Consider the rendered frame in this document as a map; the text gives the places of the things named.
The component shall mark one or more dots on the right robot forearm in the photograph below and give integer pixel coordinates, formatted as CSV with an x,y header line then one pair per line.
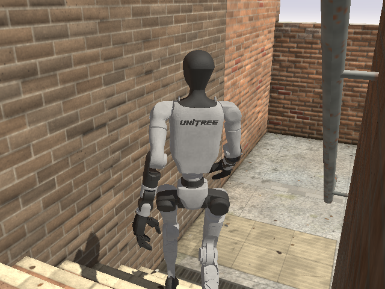
x,y
228,163

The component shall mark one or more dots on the left robot forearm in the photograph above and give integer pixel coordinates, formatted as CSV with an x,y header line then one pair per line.
x,y
148,188

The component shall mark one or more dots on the robot left hand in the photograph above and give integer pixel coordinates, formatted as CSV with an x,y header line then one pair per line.
x,y
139,225

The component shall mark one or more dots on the robot left upper arm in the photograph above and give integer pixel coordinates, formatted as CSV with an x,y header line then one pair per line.
x,y
160,113

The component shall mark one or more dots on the robot torso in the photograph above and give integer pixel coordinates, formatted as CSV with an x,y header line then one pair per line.
x,y
195,135

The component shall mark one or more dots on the robot right hand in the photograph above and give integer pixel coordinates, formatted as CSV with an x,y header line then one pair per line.
x,y
218,166

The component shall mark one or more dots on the robot head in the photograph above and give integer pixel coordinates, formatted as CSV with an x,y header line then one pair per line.
x,y
198,67

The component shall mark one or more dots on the robot right upper arm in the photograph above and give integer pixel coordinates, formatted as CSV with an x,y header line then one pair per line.
x,y
232,116

